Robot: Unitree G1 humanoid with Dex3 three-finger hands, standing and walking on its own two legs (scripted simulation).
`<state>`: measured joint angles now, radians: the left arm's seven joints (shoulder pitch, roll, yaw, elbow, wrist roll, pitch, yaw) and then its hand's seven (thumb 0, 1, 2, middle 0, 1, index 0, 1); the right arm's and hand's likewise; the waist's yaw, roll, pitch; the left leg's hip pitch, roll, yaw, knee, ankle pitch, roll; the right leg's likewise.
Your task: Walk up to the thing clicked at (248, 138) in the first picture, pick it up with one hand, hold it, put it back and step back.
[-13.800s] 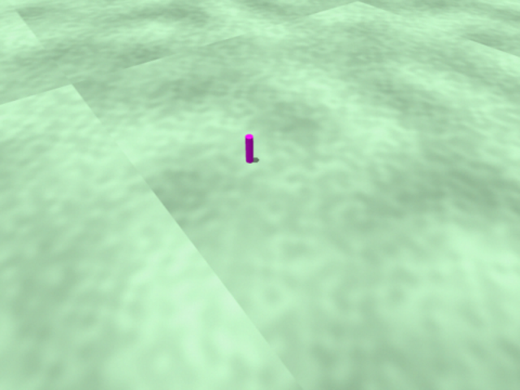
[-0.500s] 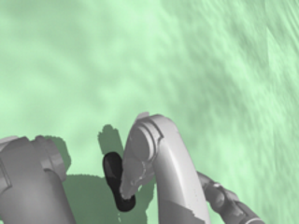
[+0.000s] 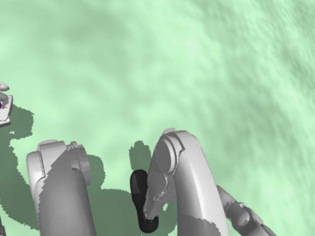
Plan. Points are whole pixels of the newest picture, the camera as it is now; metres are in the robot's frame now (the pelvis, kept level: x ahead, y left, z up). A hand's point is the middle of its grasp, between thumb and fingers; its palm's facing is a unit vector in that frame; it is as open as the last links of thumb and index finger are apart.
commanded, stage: settle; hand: left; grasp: from the side
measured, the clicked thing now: out of the picture +0.41 +0.30 -0.13
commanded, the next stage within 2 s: lift in 1.36 s
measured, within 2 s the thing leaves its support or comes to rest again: neither
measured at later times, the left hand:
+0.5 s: hand out of the picture +0.40 +0.29 -0.01, palm faces +0.26 -0.96 -0.06, open 5.8 cm
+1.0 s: hand out of the picture +0.40 +0.28 +0.04, palm faces +0.26 -0.96 -0.04, open 5.8 cm
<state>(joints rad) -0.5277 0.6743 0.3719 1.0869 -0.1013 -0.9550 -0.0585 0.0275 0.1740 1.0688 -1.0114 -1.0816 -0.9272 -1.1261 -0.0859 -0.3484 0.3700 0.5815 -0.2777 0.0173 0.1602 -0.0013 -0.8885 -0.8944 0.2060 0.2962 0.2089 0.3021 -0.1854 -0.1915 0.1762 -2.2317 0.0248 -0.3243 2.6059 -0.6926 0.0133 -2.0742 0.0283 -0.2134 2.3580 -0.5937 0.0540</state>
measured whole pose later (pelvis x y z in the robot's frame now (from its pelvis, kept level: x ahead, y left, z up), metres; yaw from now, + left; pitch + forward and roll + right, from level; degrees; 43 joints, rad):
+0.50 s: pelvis +0.02 -0.01 +0.03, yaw +6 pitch +27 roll -9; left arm -0.52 0.48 0.35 0.82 -0.15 -0.68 -0.18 0.03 0.18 1.05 -1.02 -1.07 -0.93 -1.12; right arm 0.02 -0.30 0.13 0.64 -0.11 0.05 0.11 0.00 -0.88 -0.89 0.20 0.30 0.21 0.30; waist -0.12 -0.04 -0.03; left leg -2.25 0.02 -0.17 2.45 -0.68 0.00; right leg -2.17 -0.02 -0.10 2.33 -0.64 0.03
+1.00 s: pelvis +0.02 -0.02 +0.07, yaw +10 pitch +31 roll -5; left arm -0.54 0.39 0.38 0.80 -0.15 -0.60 -0.25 0.03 0.18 1.06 -1.02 -1.07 -0.93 -1.12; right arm 0.06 -0.29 0.04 0.65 -0.06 0.02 0.06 0.00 -0.89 -0.89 0.20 0.30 0.21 0.30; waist -0.09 -0.01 -0.11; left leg -2.17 0.03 -0.11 2.31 -0.69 -0.01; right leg -2.12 -0.03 -0.05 2.24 -0.66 0.02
